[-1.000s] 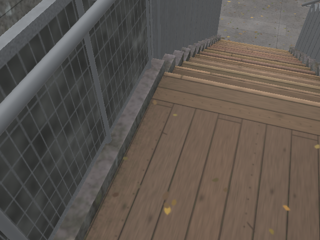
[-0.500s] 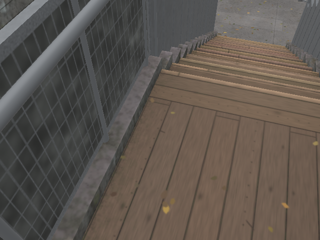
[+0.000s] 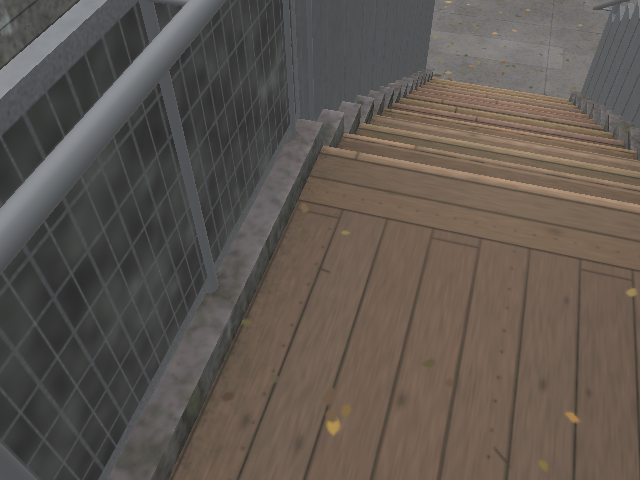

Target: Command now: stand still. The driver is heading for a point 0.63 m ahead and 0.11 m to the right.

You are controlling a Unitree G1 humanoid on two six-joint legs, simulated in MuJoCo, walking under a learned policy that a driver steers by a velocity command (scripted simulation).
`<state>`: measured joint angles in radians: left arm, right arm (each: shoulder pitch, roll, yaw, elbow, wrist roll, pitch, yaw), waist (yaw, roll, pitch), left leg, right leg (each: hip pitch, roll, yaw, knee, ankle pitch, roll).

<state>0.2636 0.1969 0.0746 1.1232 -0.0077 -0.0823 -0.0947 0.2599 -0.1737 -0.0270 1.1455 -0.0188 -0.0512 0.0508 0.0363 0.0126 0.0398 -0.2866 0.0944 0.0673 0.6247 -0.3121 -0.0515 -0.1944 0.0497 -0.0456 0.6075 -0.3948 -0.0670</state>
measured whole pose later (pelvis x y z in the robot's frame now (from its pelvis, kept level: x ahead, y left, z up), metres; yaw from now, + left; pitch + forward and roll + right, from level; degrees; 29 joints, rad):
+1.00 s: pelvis +0.18 +0.07 -0.03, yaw -3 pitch +0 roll +3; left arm 0.20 0.18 0.06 0.95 0.07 -0.08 -0.06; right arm 0.47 -0.05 0.03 1.09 -0.06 -0.16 -0.02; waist -0.04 -0.07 -0.01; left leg -0.12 -0.08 0.17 0.70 -0.59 0.07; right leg -0.68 -0.06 0.12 0.78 0.39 -0.13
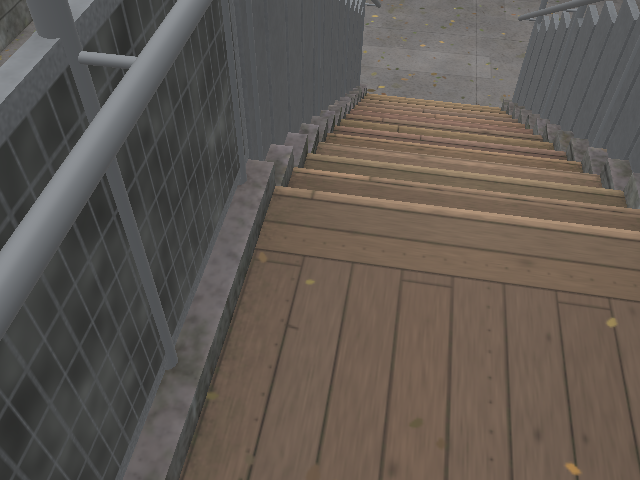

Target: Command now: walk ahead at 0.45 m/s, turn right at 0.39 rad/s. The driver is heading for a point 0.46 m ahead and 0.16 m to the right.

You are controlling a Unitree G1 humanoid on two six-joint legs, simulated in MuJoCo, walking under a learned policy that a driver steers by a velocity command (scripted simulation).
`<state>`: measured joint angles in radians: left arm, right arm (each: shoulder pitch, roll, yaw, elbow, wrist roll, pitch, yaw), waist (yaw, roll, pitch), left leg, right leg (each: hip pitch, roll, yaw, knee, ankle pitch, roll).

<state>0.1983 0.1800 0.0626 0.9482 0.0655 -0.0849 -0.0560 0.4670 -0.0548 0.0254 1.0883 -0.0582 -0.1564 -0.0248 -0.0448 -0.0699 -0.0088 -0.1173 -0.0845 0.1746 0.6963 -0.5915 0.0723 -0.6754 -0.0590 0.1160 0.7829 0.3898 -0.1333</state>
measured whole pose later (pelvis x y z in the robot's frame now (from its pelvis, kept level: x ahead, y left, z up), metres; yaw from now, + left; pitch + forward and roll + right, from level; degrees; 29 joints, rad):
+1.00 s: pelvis +0.40 -0.06 -0.13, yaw -26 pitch +3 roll +0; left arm 0.13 0.18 0.06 0.74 0.03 -0.05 -0.03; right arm 0.33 -0.25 -0.06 0.89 0.01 -0.04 -0.05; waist -0.05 0.02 0.01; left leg -0.40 0.09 -0.01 1.04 -0.61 -0.05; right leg -0.45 0.02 0.03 0.59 -0.19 -0.01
